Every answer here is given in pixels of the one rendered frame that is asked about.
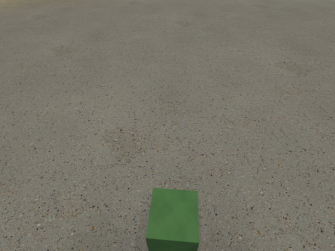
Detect carton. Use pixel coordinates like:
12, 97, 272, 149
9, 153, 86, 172
146, 188, 199, 251

